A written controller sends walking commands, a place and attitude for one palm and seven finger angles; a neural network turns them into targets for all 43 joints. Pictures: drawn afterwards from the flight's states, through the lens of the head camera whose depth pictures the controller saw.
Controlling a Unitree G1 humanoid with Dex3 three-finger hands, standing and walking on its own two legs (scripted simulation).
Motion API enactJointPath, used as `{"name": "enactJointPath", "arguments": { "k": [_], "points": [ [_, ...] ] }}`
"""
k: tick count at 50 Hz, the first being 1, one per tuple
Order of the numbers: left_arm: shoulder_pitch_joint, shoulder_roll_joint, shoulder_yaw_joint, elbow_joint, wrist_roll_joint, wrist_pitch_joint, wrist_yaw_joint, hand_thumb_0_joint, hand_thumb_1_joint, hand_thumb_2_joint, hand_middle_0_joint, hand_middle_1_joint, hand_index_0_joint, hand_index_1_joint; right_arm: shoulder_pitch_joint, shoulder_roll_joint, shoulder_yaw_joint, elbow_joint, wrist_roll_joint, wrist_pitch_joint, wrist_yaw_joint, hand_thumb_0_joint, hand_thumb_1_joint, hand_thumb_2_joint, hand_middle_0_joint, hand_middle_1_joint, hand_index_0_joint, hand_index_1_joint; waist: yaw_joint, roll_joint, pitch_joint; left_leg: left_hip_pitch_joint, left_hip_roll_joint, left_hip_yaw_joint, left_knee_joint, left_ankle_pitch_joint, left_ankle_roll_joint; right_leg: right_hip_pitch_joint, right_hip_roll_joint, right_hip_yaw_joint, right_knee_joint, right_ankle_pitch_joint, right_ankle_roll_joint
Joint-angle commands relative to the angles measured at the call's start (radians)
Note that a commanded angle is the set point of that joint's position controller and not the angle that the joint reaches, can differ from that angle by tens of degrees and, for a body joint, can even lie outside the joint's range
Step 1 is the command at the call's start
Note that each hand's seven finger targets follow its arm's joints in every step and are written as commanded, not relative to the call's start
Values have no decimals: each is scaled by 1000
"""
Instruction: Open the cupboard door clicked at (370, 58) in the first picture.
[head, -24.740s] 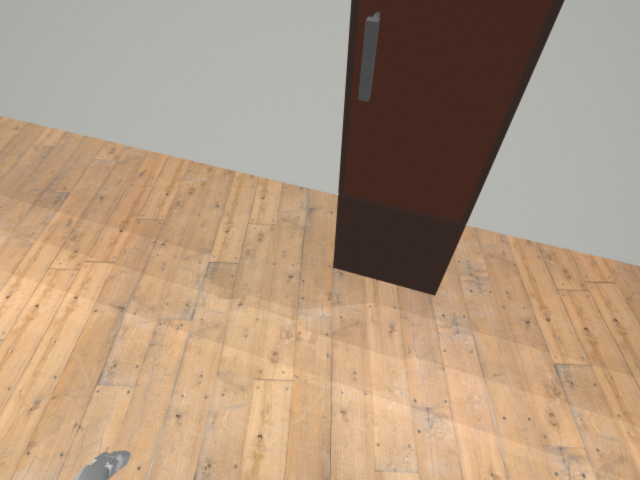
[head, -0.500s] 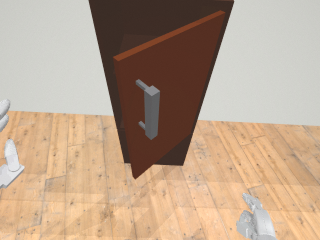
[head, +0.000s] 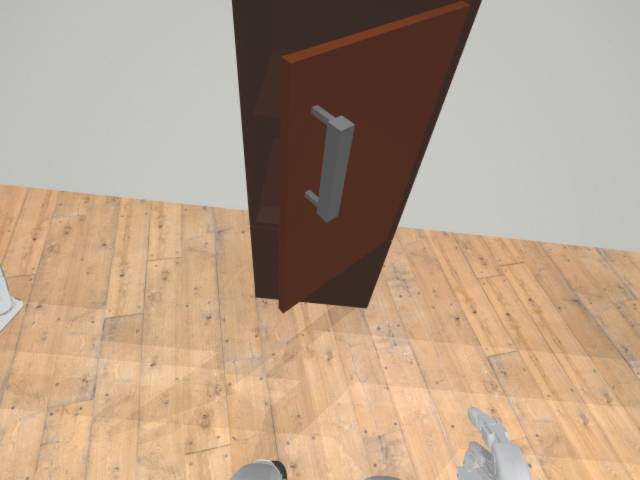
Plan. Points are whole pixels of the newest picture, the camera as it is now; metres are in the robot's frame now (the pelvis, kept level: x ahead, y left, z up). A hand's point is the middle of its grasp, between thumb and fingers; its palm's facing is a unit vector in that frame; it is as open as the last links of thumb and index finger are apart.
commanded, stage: step back with the hand held close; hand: left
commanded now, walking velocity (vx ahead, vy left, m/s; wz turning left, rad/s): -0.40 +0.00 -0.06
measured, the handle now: (323, 166) +0.51 +0.04 +0.10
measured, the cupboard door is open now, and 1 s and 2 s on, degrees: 45 45 45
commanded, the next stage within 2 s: stop stepping back and stand still in 0.04 s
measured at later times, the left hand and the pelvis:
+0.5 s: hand (3, 435) +0.12 +0.24 +0.18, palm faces +0.46 -0.80 -0.39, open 7.4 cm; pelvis -0.10 -0.03 -0.01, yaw -4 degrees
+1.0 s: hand out of the picture +0.07 +0.24 +0.16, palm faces +0.44 -0.78 -0.45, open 7.4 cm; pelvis -0.14 -0.02 +0.01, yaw -1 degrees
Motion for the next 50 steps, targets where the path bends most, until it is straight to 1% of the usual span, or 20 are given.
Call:
{"name": "enactJointPath", "arguments": {
  "k": [1, 8, 9, 11, 13, 14, 17, 20, 22, 24, 26, 28, 29, 30, 31, 32, 37, 44, 47, 50],
  "points": [
    [61, 80, 30, -247, -29, -34, 7, 0, 900, 900, -200, -300, -200, -300, -93, -162, -48, -132, 7, -72, 11, 0, -900, -900, 200, 300, 200, 300, -1, 187, -219, 203, 217, -214, -371, -298, 45, 73, -10, -44, -139, -71, -5],
    [38, 193, 99, -243, -55, -46, -1, 0, 900, 900, -200, -300, -200, -300, -86, -160, -36, -114, -12, -63, 12, 0, -900, -900, 200, 300, 200, 300, 13, 235, -285, 281, 117, -73, -352, -164, -81, 293, 6, -103, -755, -4, -72],
    [56, 192, 100, -243, -61, -55, -9, 0, 900, 900, -200, -300, -200, -300, -84, -140, -29, -123, 1, -54, 16, 0, -900, -900, 200, 300, 200, 300, 9, 160, -290, 335, 61, 1, -233, -115, -98, 268, -51, -65, -859, 72, -92],
    [80, 284, 180, -241, -62, -63, -8, 0, 900, 900, -200, -300, -200, -300, -133, -136, -14, -127, 10, -27, 10, 0, -900, -900, 200, 300, 200, 300, 19, -129, -194, 292, -39, 45, 221, -177, -97, 4, -332, 170, -949, 179, -132],
    [12, 304, 203, -275, -61, -67, -6, 0, 900, 900, -200, -300, -200, -300, -142, -147, -7, -133, 7, -42, 12, 0, -900, -900, 200, 300, 200, 300, 21, -114, -232, 88, -53, -7, 448, -257, -95, 91, -401, 160, -840, 418, -178],
    [91, 240, 178, -202, -55, -46, -16, 0, 900, 900, -200, -300, -200, -300, -110, -145, -16, -140, 25, -36, 6, 0, -900, -900, 200, 300, 200, 300, 11, -185, -188, -29, -36, -9, 420, -208, -78, 239, -326, 75, -740, 672, -137],
    [54, 188, 131, -120, -45, -25, -20, 0, 900, 900, -200, -300, -200, -300, -126, -143, 1, -142, 30, -30, -10, 0, -900, -900, 200, 300, 200, 300, -4, -81, -135, 58, -41, 98, 156, -118, -43, 311, -291, 28, -644, 932, -101],
    [-60, 136, 41, -5, -38, -11, -21, 0, 900, 900, -200, -300, -200, -300, -59, -194, -18, -102, 32, -42, -24, 0, -900, -900, 200, 300, 200, 300, -38, 68, -166, 389, 15, 14, -3, 213, 37, 140, -182, -47, -414, 800, 40],
    [-141, 141, 20, 20, -25, -15, -17, 0, 900, 900, -200, -300, -200, -300, -31, -211, -28, -112, 31, -46, -10, 0, -900, -900, 200, 300, 200, 300, -20, 150, -186, 442, 218, -290, -63, 378, 175, -27, -83, -25, -194, 130, 65],
    [-138, 144, 3, -9, -14, -20, -20, 0, 900, 900, -200, -300, -200, -300, -73, -184, -25, -103, 7, -67, -6, 0, -900, -900, 200, 300, 200, 300, -9, 126, -96, 184, 259, -429, -266, -66, 174, 59, -100, 30, -146, -139, -2],
    [-84, 141, 25, -20, -10, -9, -14, 0, 900, 900, -200, -300, -200, -300, -110, -186, -30, -124, 13, -63, -8, 0, -900, -900, 200, 300, 200, 300, 8, 74, -31, -85, 184, -259, -385, -500, 92, 289, -86, -46, -311, -96, -28],
    [-5, 186, 79, -87, -8, -14, -8, 0, 900, 900, -200, -300, -200, -300, -120, -187, -37, -151, 18, -51, -11, 0, -900, -900, 200, 300, 200, 300, 25, 142, -67, -200, 94, -107, -316, -583, 19, 468, -68, -115, -504, -11, -43],
    [42, 172, 68, -108, -1, -21, -12, 0, 900, 900, -200, -300, -200, -300, -126, -168, -35, -167, 19, -43, -8, 0, -900, -900, 200, 300, 200, 300, 24, 119, -65, -245, 27, -24, -163, -566, -12, 471, -115, -54, -593, -39, -68],
    [67, 187, 81, -133, 2, -27, -15, 0, 900, 900, -200, -300, -200, -300, -121, -150, -41, -179, 19, -30, -1, 0, -900, -900, 200, 300, 200, 300, 21, -71, -52, -185, -59, 57, 182, -472, -48, 282, -265, 179, -806, -241, -130],
    [45, 208, 95, -174, -1, -33, -16, 0, 900, 900, -200, -300, -200, -300, -132, -161, -50, -172, 14, -21, 0, 0, -900, -900, 200, 300, 200, 300, 22, -212, -30, -175, -89, 34, 554, -410, -67, 64, -498, 563, -1014, -417, -220],
    [-16, 204, 97, -211, -6, -45, -13, 0, 900, 900, -200, -300, -200, -300, -121, -177, -51, -145, -1, -28, 2, 0, -900, -900, 200, 300, 200, 300, 6, -132, 17, -201, -58, -24, 701, -316, -78, -11, -508, 581, -1046, -417, -214],
    [-14, 150, 87, 6, 12, -94, -19, 0, 900, 900, -200, -300, -200, -300, -48, -148, -35, -99, 5, -46, -17, 0, -900, -900, 200, 300, 200, 300, -28, -28, -59, -139, 18, 28, 475, -162, -67, 190, -343, 180, -865, 172, -155],
    [-12, 79, 2, 38, 4, -62, 5, 0, 900, 900, -200, -300, -200, -300, -49, -159, -43, -117, 10, -88, -29, 0, -900, -900, 200, 300, 200, 300, 11, -182, -138, 213, -31, 124, -112, -148, -26, 302, -282, 86, -724, 406, -88],
    [-34, 115, 25, -121, 3, -72, 2, 0, 900, 900, -200, -300, -200, -300, -61, -197, -61, -146, 16, -78, -21, 0, -900, -900, 200, 300, 200, 300, 11, 8, -203, 390, 128, -38, -103, 220, 22, 227, -165, 6, -584, 466, -11],
    [4, 135, 48, -159, 10, -66, -3, 0, 900, 900, -200, -300, -200, -300, -60, -172, -43, -154, 19, -69, -15, 0, -900, -900, 200, 300, 200, 300, 1, 111, -194, 342, 101, 13, -79, 386, -8, 257, -135, -53, -548, 526, -14]
  ]
}}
